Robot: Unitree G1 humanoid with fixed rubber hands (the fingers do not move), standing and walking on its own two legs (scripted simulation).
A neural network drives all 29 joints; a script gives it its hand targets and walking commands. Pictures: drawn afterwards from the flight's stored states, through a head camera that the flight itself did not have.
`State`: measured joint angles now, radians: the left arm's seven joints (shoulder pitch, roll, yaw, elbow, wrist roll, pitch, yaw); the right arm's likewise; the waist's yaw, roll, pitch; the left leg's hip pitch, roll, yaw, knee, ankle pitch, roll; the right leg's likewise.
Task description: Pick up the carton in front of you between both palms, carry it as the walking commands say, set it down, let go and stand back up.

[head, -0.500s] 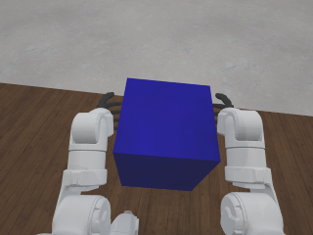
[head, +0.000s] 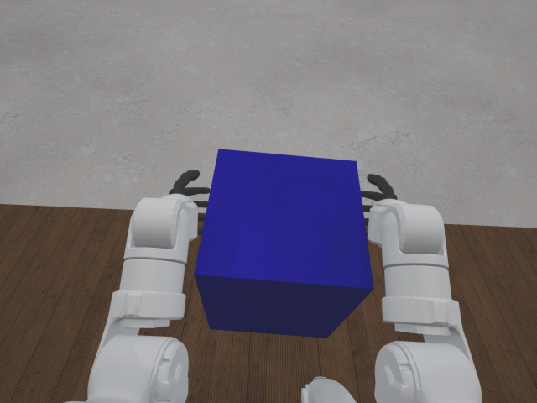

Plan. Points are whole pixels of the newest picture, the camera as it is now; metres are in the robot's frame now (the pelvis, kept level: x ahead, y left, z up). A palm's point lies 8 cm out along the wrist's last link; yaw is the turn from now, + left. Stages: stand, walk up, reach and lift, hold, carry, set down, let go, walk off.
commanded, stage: carry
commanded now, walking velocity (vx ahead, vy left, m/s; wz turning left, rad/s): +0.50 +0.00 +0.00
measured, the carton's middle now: (277, 251) +0.35 -0.01 -0.01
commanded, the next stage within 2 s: none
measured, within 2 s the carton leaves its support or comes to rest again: neither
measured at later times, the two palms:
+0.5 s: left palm (208, 95) +0.65 +0.12 +0.07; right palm (351, 86) +0.68 -0.17 +0.08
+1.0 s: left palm (218, 42) +0.97 +0.13 +0.02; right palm (323, 42) +0.97 -0.16 +0.03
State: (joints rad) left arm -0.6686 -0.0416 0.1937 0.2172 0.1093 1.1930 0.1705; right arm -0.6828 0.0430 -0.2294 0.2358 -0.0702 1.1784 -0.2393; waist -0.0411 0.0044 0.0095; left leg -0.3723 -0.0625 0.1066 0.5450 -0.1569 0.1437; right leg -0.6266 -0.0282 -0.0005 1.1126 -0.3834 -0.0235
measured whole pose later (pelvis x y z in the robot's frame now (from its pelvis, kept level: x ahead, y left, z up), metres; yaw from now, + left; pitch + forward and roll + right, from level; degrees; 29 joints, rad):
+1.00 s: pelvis +0.61 +0.00 -0.07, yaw +0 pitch +4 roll -1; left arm -0.71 -0.04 0.21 0.31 0.10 1.22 0.21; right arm -0.71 0.08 -0.26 0.29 -0.10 1.15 -0.27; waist -0.03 0.00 -0.02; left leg -0.43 -0.07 0.12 0.57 -0.11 0.15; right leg -0.50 0.03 -0.01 1.27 -0.44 -0.04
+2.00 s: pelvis +1.21 +0.00 -0.10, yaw +0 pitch +4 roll +0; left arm -0.73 -0.04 0.24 0.29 0.11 1.23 0.21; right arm -0.74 0.10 -0.26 0.28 -0.13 1.15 -0.28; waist -0.02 -0.01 -0.03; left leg -0.45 -0.02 0.15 0.50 -0.14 0.10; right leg -0.37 0.03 -0.03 1.17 -0.45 -0.03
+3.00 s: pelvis +1.58 -0.02 -0.10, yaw +1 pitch +3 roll +0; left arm -0.31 -0.16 0.14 -0.01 0.15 1.21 0.24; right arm -0.33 0.17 -0.16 0.01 -0.16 1.13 -0.22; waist 0.00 -0.01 -0.16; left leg -0.28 0.06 0.17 0.55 -0.32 0.01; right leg -0.24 -0.08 -0.16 0.54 -0.36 0.02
